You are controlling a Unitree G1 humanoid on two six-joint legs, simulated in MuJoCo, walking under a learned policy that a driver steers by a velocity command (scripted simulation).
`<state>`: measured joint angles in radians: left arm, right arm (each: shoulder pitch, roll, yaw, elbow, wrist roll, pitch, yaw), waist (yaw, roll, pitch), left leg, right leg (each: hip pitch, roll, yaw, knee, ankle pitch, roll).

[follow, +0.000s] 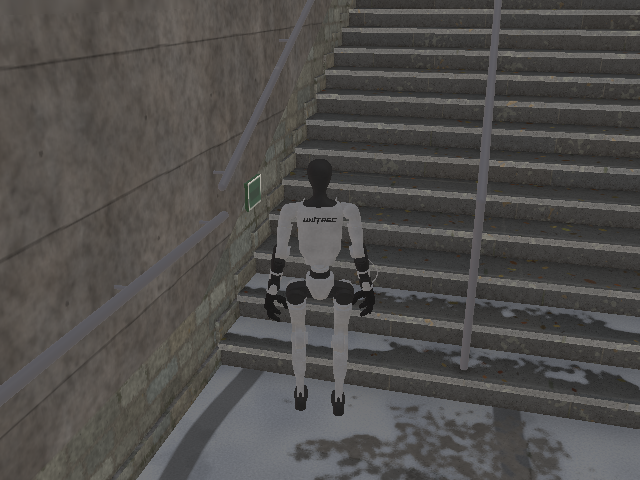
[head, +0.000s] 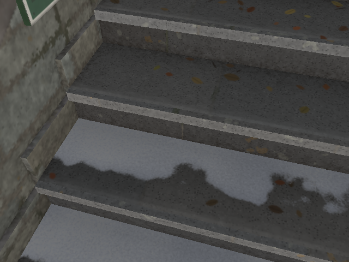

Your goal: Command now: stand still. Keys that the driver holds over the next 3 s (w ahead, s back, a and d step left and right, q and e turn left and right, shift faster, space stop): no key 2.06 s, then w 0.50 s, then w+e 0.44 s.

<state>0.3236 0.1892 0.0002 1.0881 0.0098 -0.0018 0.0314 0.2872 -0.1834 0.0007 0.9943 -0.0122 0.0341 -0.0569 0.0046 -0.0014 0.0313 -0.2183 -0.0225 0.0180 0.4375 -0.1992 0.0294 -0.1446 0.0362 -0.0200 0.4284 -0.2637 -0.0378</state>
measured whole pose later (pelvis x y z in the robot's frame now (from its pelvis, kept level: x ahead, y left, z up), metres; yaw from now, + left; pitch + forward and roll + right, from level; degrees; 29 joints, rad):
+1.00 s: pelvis +0.00 -0.04 +0.00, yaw +0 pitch +0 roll +0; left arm 0.29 0.19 0.01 1.03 0.01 -0.01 0.03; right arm 0.24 -0.18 -0.03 1.12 -0.01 0.01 -0.06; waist -0.01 0.01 0.03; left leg -0.22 0.04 -0.01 0.41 -0.18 -0.04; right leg -0.13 0.10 -0.03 0.34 -0.21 -0.10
